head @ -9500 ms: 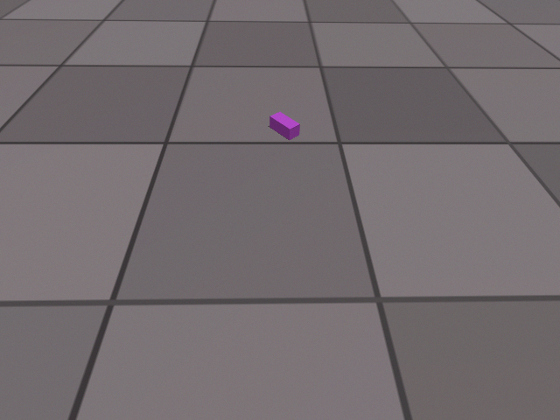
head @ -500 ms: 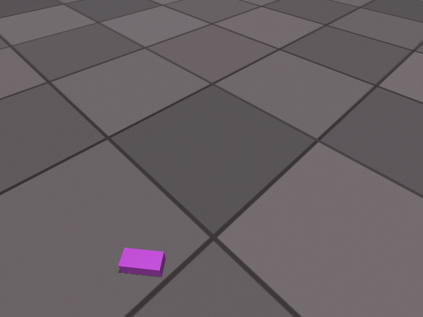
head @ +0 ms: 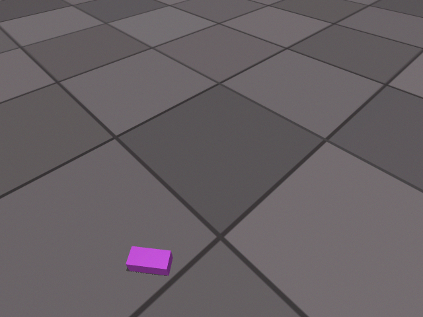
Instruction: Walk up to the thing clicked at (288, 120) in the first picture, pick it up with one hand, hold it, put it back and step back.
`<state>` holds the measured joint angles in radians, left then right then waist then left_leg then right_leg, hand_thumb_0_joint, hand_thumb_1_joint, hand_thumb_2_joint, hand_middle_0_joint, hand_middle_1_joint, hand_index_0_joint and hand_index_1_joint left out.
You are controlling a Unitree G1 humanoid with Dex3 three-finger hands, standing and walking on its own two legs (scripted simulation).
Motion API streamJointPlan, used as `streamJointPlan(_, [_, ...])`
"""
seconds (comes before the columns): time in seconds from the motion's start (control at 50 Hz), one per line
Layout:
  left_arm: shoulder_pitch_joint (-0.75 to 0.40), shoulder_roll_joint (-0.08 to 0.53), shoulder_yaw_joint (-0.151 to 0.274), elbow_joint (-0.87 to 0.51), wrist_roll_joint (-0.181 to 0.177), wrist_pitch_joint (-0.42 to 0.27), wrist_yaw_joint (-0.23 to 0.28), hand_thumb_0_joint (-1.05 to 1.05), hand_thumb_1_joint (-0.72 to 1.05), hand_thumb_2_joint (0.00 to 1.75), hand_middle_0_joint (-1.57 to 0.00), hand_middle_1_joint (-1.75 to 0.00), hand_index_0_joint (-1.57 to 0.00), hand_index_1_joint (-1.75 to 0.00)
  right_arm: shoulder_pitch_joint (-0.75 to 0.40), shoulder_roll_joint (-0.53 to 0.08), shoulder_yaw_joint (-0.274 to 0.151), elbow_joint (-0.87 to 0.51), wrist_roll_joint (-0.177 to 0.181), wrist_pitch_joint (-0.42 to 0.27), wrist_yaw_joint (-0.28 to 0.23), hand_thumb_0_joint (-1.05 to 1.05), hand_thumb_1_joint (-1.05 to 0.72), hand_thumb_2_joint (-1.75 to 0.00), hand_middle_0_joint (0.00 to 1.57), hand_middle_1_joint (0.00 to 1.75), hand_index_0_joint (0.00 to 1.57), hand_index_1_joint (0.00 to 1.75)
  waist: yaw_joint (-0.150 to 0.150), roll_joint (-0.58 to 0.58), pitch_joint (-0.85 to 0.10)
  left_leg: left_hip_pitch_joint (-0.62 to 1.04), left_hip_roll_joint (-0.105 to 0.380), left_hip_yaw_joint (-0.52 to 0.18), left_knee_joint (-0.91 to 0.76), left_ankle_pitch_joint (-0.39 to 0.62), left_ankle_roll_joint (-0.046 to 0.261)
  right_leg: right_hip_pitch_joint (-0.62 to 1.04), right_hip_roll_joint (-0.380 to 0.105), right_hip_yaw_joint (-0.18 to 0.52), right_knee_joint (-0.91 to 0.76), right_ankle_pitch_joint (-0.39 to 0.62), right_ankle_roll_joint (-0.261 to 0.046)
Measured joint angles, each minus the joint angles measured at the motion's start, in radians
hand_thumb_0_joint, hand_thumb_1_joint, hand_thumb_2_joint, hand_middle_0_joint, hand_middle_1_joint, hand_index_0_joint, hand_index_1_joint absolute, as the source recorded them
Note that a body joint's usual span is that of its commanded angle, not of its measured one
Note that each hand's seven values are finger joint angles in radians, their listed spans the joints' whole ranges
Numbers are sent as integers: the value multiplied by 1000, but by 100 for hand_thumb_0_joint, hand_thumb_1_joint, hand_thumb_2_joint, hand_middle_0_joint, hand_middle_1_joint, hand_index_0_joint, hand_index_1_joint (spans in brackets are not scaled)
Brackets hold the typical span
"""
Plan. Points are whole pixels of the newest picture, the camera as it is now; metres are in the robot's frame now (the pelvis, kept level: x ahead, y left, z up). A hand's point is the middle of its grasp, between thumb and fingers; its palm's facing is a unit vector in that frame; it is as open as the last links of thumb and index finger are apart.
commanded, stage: walk up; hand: left
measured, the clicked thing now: (150, 260) +0.53 +0.29 -0.74
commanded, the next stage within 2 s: none
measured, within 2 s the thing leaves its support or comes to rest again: neither
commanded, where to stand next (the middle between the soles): +0.15 +0.07 m, yaw -1 degrees
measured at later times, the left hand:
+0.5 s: hand out of the picture +0.14 +0.40 -0.18, palm faces -0.04 -0.94 -0.34, open 7.4 cm
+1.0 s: hand (77, 296) +0.22 +0.31 -0.16, palm faces -0.12 -0.91 -0.39, open 7.4 cm
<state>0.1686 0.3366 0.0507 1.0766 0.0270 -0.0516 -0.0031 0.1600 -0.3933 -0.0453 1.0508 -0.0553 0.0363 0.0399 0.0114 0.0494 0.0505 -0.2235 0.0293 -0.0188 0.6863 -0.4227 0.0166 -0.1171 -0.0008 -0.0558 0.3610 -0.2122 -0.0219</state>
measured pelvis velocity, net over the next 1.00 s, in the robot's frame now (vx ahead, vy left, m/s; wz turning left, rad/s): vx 0.10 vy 0.06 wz -0.08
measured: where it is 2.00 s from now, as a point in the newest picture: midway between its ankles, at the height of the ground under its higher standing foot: outside the picture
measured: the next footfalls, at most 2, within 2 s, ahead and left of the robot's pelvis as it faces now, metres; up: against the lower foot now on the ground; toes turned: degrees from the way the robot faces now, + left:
left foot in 0.26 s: +0.16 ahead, +0.25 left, +0.00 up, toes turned +4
right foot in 0.80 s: +0.13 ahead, -0.07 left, +0.00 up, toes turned -3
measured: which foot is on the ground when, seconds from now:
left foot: up 0.00-0.24, down 0.26-0.80, up 0.82-1.00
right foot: down 0.00-0.26, up 0.28-0.78, down 0.80-1.00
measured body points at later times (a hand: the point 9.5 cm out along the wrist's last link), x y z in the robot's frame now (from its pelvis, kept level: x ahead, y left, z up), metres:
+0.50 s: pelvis +0.09 +0.13 -0.01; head +0.12 +0.16 +0.43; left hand +0.15 +0.45 -0.16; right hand +0.13 -0.18 -0.12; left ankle +0.12 +0.25 -0.74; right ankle +0.08 -0.02 -0.69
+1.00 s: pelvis +0.10 +0.06 -0.03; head +0.15 +0.04 +0.42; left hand +0.23 +0.36 -0.14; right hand +0.16 -0.27 -0.15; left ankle +0.09 +0.21 -0.70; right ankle +0.11 -0.06 -0.74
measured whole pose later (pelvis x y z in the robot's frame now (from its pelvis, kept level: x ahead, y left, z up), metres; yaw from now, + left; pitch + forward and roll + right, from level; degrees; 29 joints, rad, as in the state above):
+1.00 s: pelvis +0.10 +0.06 -0.03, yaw -5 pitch -2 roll +0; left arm 0.14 0.35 0.04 0.86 0.03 0.02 -0.02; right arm 0.18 -0.44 -0.04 0.86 0.02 0.01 -0.04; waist 0.00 0.05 0.15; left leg -0.42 0.00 -0.07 1.03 -0.54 0.00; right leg -0.35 0.00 0.02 0.74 -0.36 -0.02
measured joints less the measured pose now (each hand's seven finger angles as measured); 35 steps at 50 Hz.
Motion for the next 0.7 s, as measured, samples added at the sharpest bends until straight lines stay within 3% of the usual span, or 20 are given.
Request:
streamJointPlan(0.04, [33, 8, 12, -17, 4, -4, 7, 1, 90, 90, -21, -30, -21, -30, 17, -23, -20, -24, -5, 12, 16, 1, -90, -90, 20, 30, 20, 30, 5, 15, 2, -79, 7, -18, 139, -9, -2, 8, -6, -1, 6, -12, 0])
streamJointPlan(0.1, [76, 31, 24, -33, 7, -3, 12, 1, 90, 90, -21, -30, -21, -30, 41, -49, -45, -57, -5, 20, 36, 1, -90, -90, 20, 30, 20, 30, 3, 29, 15, -156, 43, -42, 196, 4, -19, 31, -22, -5, 7, -25, 17])
streamJointPlan(0.18, [112, 70, 37, -57, 10, -2, 9, 1, 89, 90, -21, -30, -21, -30, 62, -62, -67, -87, -3, 22, 52, 1, -90, -90, 20, 30, 20, 30, 5, 29, 39, -191, 94, -55, 103, 39, -35, 49, -56, -5, 40, -65, 46])
streamJointPlan(0.24, [118, 98, 37, -76, 11, 12, 2, 1, 90, 90, -21, -30, -21, -30, 74, -58, -71, -96, 9, 5, 46, 1, -90, -90, 20, 30, 20, 30, 8, 12, 49, -158, 102, -31, -26, 138, -40, 32, -95, 3, 126, -130, 70])
streamJointPlan(0.26, [117, 107, 35, -82, 12, 21, 0, 1, 90, 90, -21, -30, -21, -30, 76, -53, -72, -96, 13, -5, 38, 1, -90, -90, 20, 30, 20, 30, 7, -3, 53, -145, 88, -18, -47, 200, -53, 12, -116, 14, 186, -169, 64])
streamJointPlan(0.28, [111, 119, 35, -86, 10, 32, 1, 1, 90, 90, -21, -30, -21, -30, 71, -37, -72, -96, 14, -15, 29, 1, -90, -90, 20, 30, 20, 30, 9, -38, 67, -142, 63, 7, -20, 197, -58, -17, -144, 42, 269, -204, 37])
streamJointPlan(0.32, [96, 126, 30, -88, 0, 55, 8, 1, 90, 90, -21, -30, -20, -30, 70, -2, -55, -101, 14, -34, 13, 1, -90, -90, 20, 30, 20, 30, -2, -69, 78, -145, 46, 27, 26, 150, -51, -93, -98, 126, 457, -297, 7])
streamJointPlan(0.36, [79, 127, 20, -87, -9, 68, 9, 1, 90, 90, -21, -30, -20, -30, 78, 36, -33, -102, 21, -38, 8, 1, -90, -90, 20, 30, 20, 30, -20, -84, 73, -130, 40, 24, 8, 141, -37, -163, -31, 144, 608, -315, -11])
streamJointPlan(0.4, [69, 124, 15, -91, -20, 69, 6, 1, 90, 90, -20, -30, -20, -30, 85, 66, -11, -105, 22, -43, -1, 1, -90, -90, 20, 30, 20, 30, -22, -105, 68, -97, 36, 39, -42, 153, -28, -220, 3, 138, 683, -279, -16])
streamJointPlan(0.56, [38, 86, 14, -125, -9, 107, -18, 1, 90, 90, -21, -30, -20, -30, 95, 62, 2, -151, 38, -89, -52, 1, -89, -90, 21, 30, 21, 30, -17, -114, 90, -27, 28, 90, -107, 146, -10, -310, 21, 157, 649, -245, 13])
streamJointPlan(0.7, [-11, 99, 32, -182, -11, 128, -30, 1, 90, 90, -21, -30, -20, -30, 82, 7, -15, -202, 40, -79, -81, 1, -89, -90, 21, 30, 21, 30, -19, -100, 135, -51, 67, 97, -44, 106, -33, -335, 2, 148, 622, -220, 15])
